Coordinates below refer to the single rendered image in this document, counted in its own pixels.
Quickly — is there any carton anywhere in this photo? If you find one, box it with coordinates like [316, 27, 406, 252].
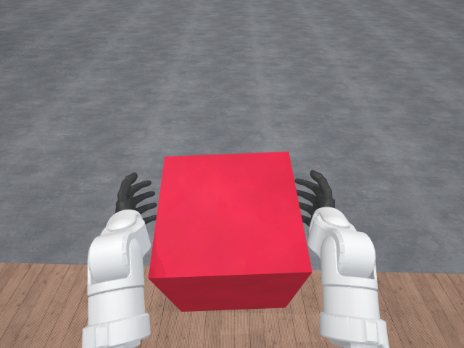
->
[148, 152, 312, 312]

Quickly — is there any left robot forearm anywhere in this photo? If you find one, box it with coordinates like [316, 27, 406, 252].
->
[82, 210, 151, 348]

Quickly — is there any left robot hand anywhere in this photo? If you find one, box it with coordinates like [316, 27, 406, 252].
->
[115, 173, 157, 224]

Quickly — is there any right robot hand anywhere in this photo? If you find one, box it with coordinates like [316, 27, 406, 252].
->
[295, 170, 335, 227]

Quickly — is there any right robot forearm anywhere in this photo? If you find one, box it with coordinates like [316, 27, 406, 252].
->
[307, 207, 389, 348]

